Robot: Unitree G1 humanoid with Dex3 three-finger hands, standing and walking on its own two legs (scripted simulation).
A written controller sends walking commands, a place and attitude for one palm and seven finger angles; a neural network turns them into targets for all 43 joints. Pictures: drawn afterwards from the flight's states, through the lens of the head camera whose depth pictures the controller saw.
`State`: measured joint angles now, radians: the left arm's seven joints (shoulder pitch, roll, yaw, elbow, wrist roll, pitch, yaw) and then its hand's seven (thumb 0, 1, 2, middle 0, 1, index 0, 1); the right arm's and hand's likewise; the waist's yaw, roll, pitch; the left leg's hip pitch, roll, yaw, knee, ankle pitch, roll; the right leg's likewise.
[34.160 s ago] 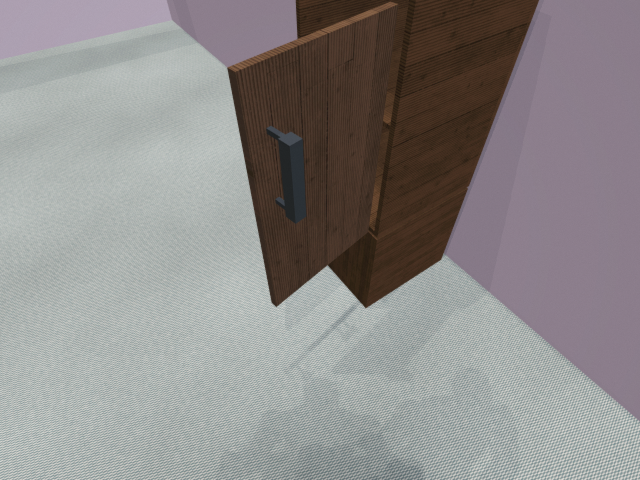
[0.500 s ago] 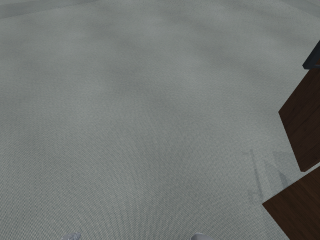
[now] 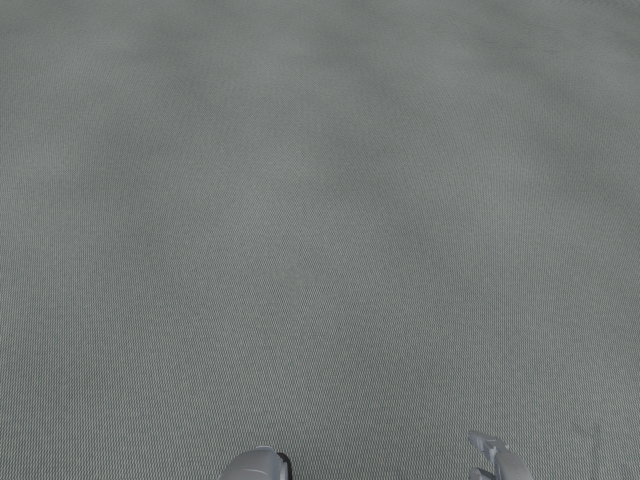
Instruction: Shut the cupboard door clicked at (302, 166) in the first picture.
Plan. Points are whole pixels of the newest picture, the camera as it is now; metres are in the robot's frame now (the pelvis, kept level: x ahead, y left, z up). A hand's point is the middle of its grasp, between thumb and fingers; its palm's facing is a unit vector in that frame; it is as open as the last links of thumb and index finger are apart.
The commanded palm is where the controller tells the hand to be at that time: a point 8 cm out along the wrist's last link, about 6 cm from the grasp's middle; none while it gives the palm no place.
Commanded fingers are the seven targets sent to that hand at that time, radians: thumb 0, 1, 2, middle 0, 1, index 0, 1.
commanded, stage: walk to a spot facing it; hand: left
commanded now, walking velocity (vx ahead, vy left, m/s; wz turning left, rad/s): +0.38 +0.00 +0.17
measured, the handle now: out of the picture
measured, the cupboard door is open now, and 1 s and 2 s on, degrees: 57 57 57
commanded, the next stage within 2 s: turn to face it in 0.80 s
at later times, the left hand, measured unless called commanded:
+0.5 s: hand (238, 334) +0.33 +0.16 -0.13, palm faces +0.03 -0.98 -0.21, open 7.4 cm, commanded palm none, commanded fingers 0.00 0.90 0.90 -0.20 -0.30 -0.20 -0.30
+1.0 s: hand (216, 335) +0.34 +0.21 -0.18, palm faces +0.27 -0.95 -0.17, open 7.4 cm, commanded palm none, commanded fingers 0.00 0.90 0.90 -0.20 -0.30 -0.20 -0.30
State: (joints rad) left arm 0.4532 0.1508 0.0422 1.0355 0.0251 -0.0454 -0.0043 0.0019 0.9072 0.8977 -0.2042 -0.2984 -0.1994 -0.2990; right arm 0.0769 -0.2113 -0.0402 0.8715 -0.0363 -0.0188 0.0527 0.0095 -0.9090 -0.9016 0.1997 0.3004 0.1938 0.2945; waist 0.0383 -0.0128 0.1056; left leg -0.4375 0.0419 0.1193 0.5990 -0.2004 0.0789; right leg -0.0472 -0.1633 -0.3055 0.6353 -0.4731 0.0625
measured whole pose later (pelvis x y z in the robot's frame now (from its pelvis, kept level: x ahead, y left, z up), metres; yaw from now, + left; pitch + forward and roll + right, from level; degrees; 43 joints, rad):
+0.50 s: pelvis +0.21 -0.03 +0.01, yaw +3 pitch +0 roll +1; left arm 0.13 0.18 0.06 0.92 0.03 -0.06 -0.03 0.00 0.91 0.90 -0.20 -0.30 -0.20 -0.30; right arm 0.40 -0.18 -0.05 1.10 -0.02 -0.02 0.00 0.01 -0.91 -0.90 0.20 0.30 0.20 0.29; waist -0.04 0.02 0.05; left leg -0.17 0.01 0.04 0.73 -0.46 0.04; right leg -0.35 -0.04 -0.09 0.58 -0.24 -0.03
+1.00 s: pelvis +0.42 +0.04 +0.00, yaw +12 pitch -1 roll -1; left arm 0.36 0.19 0.04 1.07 0.02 -0.01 0.01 0.00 0.92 0.90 -0.20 -0.30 -0.20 -0.30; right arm 0.12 -0.20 -0.03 0.94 -0.03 -0.05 -0.01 0.01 -0.92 -0.90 0.20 0.30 0.19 0.29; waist 0.04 -0.04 0.10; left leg -0.42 0.02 0.13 0.66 -0.23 0.08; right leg -0.35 -0.09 -0.06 1.18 -0.47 0.00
